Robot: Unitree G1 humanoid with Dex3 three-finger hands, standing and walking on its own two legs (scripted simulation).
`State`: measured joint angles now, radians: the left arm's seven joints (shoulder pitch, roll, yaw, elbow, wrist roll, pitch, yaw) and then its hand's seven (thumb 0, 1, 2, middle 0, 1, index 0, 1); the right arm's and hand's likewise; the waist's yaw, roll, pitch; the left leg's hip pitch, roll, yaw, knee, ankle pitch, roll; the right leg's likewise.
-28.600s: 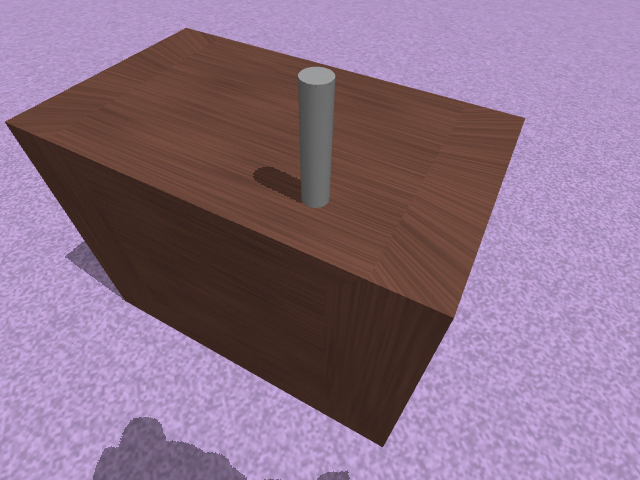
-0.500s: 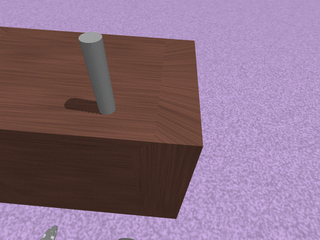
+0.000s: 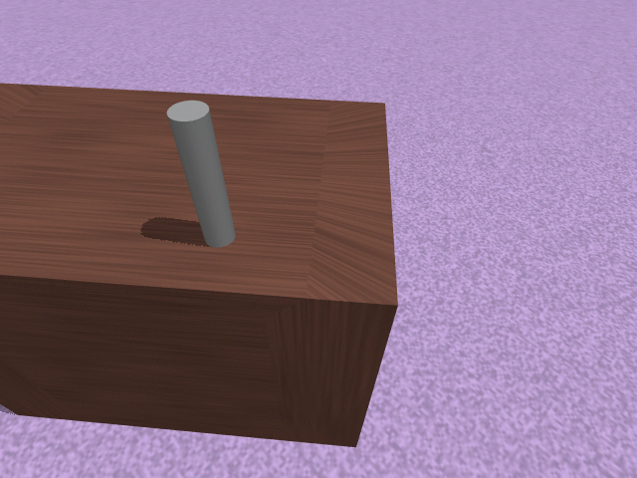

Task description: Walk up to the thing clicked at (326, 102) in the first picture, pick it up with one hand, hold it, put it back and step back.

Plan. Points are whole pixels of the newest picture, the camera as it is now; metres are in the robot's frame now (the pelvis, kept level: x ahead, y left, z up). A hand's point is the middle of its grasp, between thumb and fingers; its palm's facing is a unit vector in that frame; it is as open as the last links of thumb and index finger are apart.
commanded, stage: stand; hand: left
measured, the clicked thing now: (206, 182) +0.50 +0.20 +0.10
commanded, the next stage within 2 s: step back in 2.00 s
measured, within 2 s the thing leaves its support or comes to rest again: neither
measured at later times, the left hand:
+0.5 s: hand out of the picture +0.07 +0.25 -0.15, palm faces -0.02 -0.94 -0.34, open 7.4 cm
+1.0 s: hand out of the picture +0.08 +0.26 -0.15, palm faces -0.02 -0.94 -0.34, open 7.4 cm
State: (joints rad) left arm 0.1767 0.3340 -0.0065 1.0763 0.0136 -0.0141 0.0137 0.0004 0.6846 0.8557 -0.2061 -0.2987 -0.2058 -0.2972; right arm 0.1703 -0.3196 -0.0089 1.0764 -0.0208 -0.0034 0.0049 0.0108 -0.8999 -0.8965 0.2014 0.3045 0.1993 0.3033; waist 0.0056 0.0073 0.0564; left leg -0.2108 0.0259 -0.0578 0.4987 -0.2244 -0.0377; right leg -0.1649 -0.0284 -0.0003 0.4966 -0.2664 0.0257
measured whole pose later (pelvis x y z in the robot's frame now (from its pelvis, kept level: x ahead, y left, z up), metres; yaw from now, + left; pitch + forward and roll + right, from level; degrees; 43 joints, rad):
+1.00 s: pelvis +0.01 +0.00 +0.01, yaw -1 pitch -3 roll +0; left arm 0.11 0.34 0.01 1.16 0.01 -0.01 0.00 0.00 0.90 0.90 -0.21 -0.30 -0.21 -0.30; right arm 0.11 -0.34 0.00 1.15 -0.01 -0.01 0.00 0.01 -0.90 -0.90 0.20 0.30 0.20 0.30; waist 0.00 0.00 0.07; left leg -0.14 0.03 -0.04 0.36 -0.17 -0.03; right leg -0.10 -0.03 0.01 0.35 -0.20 0.03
